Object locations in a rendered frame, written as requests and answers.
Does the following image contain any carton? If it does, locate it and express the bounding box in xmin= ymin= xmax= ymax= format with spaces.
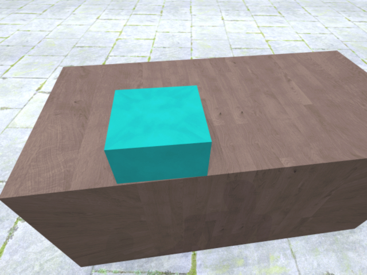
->
xmin=104 ymin=85 xmax=212 ymax=184

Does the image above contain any pedestal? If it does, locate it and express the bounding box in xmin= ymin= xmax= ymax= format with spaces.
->
xmin=0 ymin=50 xmax=367 ymax=267

